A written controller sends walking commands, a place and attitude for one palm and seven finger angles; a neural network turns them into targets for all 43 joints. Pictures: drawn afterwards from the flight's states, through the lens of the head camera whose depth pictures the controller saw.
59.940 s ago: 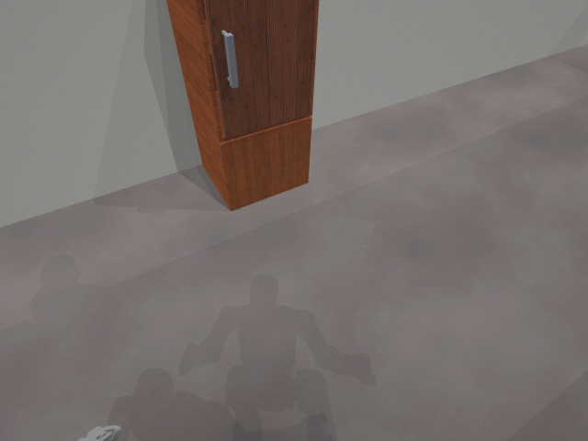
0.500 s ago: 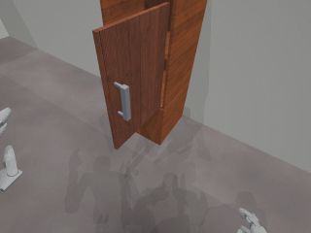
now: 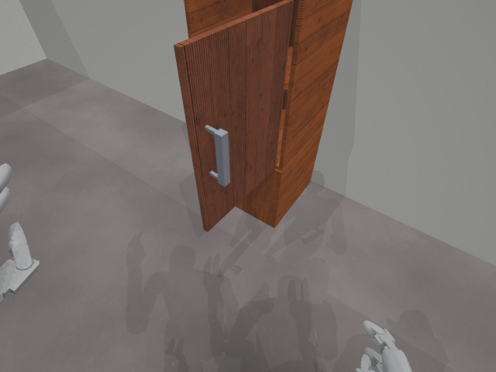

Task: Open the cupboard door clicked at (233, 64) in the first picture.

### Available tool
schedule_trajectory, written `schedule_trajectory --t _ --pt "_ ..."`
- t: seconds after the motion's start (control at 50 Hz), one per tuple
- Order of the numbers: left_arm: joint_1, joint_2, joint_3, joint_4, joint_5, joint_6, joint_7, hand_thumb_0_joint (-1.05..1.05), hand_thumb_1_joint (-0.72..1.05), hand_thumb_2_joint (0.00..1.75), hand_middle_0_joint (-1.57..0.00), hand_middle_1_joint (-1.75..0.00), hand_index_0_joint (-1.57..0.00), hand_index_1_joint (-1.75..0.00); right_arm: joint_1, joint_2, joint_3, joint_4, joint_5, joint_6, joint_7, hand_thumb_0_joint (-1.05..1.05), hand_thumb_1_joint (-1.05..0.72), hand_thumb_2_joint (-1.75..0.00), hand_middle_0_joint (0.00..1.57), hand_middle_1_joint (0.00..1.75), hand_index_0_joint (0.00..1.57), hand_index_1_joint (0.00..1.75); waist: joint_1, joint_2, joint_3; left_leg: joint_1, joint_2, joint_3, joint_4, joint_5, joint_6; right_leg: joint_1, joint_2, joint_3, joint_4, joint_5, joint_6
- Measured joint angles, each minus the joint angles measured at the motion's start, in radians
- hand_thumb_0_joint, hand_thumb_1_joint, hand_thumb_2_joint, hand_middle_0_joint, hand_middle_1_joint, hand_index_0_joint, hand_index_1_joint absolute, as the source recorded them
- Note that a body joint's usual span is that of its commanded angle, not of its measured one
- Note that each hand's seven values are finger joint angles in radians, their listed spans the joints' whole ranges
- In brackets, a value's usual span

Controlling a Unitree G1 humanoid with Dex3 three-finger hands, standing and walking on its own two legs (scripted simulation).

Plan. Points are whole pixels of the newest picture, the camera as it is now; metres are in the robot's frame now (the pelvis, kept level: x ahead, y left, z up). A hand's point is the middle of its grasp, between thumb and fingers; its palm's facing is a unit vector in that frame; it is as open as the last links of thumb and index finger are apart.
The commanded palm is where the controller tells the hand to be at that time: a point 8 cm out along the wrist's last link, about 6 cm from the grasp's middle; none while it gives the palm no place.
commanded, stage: let the arm hang, fingers relaxed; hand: left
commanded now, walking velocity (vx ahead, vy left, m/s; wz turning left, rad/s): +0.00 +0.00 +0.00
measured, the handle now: (216, 156) +0.62 +0.12 -0.03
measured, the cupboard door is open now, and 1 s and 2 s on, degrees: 87 87 87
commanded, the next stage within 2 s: look to check the result in 1.18 s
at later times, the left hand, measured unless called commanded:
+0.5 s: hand out of the picture +0.02 +0.20 -0.17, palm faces +0.02 -0.98 -0.20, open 7.1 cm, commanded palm none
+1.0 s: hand out of the picture +0.06 +0.24 -0.15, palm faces +0.02 -0.95 -0.31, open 7.4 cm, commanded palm none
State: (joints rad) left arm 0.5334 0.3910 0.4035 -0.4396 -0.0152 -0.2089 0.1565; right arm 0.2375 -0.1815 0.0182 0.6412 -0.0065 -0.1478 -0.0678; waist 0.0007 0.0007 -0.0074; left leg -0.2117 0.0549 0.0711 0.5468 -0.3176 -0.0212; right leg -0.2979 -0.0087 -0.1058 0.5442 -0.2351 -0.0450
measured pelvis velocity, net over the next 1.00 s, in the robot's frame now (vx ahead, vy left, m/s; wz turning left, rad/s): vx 0.00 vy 0.01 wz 0.04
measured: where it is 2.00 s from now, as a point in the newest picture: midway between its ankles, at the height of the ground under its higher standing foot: outside the picture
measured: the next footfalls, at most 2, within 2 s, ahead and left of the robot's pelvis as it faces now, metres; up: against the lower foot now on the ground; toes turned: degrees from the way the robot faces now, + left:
none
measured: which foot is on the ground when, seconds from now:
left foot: down 0.00-1.00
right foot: down 0.00-1.00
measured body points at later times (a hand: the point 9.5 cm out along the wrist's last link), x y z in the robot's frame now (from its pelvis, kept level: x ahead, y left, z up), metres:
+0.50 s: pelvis -0.02 +0.01 +0.01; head +0.01 +0.02 +0.45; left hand +0.02 +0.25 -0.15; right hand +0.03 -0.26 -0.13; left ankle -0.02 +0.13 -0.73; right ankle +0.04 -0.09 -0.73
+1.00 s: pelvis +0.00 +0.01 +0.01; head +0.02 +0.00 +0.46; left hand +0.06 +0.29 -0.12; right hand +0.03 -0.24 -0.15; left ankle -0.02 +0.13 -0.73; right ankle +0.04 -0.09 -0.73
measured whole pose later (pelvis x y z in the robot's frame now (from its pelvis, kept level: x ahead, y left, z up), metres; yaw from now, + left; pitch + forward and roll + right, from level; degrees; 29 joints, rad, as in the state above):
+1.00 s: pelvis +0.00 +0.01 +0.01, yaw +2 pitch -1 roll +1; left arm 0.12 0.27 0.01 1.13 0.02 -0.01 0.01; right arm 0.21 -0.25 -0.01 1.13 -0.02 0.00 -0.01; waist -0.01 0.03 0.05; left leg -0.12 0.01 0.05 0.36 -0.21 0.00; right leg -0.20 -0.04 -0.13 0.38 -0.16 -0.02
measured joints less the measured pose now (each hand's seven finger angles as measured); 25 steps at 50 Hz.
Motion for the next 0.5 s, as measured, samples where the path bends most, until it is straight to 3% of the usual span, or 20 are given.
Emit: schedule_trajectory --t 0.1,0.16,0.22,0.32,0.38,0.4,0.5 --pt "-0.032 -0.006 -0.03 0.047 0.012 -0.006 -0.015 0.01 0.89 0.9 -0.21 -0.3 -0.21 -0.31 -0.012 -0.022 -0.012 0.027 -0.002 -0.003 0.022 0.02 -0.9 -0.9 0.2 0.3 0.2 0.3 0.003 0.007 0.009 -0.019 -0.013 -0.007 -0.006 0.01 0.009 -0.009 -0.013 -0.005 -0.015 0.012 0.011" --pt "-0.171 -0.006 -0.162 0.357 0.04 0.092 -0.098 0.01 0.89 0.9 -0.2 -0.3 -0.2 -0.3 -0.052 -0.087 -0.03 0.102 -0.01 0.04 0.066 0.01 -0.9 -0.9 0.2 0.3 0.2 0.3 0.016 0.038 -0.005 -0.067 -0.042 -0.009 0.032 0.001 0.025 -0.067 -0.047 -0.003 0.051 -0.011 0.024" --pt "-0.262 -0.058 -0.271 0.705 0.051 0.205 -0.14 0.01 0.9 0.9 -0.2 -0.3 -0.19 -0.3 -0.1 -0.122 -0.036 0.148 -0.021 0.088 0.072 0.01 -0.9 -0.9 0.2 0.3 0.2 0.3 0.001 0.058 0.013 -0.083 -0.061 0.007 0.053 -0.006 0.038 -0.104 -0.067 0.018 0.105 -0.031 0.036" --pt "-0.294 -0.152 -0.401 1.09 0.055 0.255 -0.169 0.01 0.9 0.9 -0.2 -0.3 -0.19 -0.3 -0.099 -0.112 -0.032 0.196 -0.019 0.132 0.07 0.01 -0.9 -0.9 0.2 0.3 0.2 0.3 -0.032 0.017 0.072 -0.063 -0.059 0.002 0.035 0.01 0.027 -0.083 -0.063 0.013 0.09 -0.02 0.02" --pt "-0.289 -0.197 -0.439 1.238 0.047 0.26 -0.17 0.02 0.9 0.89 -0.2 -0.3 -0.2 -0.3 -0.065 -0.094 -0.025 0.251 -0.02 0.155 0.066 0.01 -0.9 -0.9 0.2 0.3 0.2 0.3 -0.031 -0.03 0.091 -0.037 -0.057 -0.011 0.003 0.03 0.021 -0.05 -0.06 -0.002 0.056 -0.005 0.016" --pt "-0.291 -0.202 -0.423 1.272 0.037 0.256 -0.156 0.01 0.93 0.89 -0.2 -0.3 -0.2 -0.3 -0.051 -0.087 -0.023 0.272 -0.021 0.161 0.065 0.01 -0.9 -0.9 0.2 0.3 0.2 0.3 -0.027 -0.04 0.093 -0.031 -0.053 -0.018 -0.008 0.036 0.019 -0.037 -0.055 -0.01 0.036 0.003 0.016" --pt "-0.303 -0.161 -0.407 1.401 0.036 0.238 -0.154 -0.01 0.97 0.89 -0.21 -0.3 -0.21 -0.3 -0.001 -0.066 -0.02 0.366 -0.022 0.181 0.063 0.01 -0.9 -0.9 0.2 0.3 0.2 0.3 0.0 -0.043 0.09 -0.003 -0.034 -0.04 -0.066 0.071 0.011 0.02 -0.03 -0.036 -0.071 0.058 0.009"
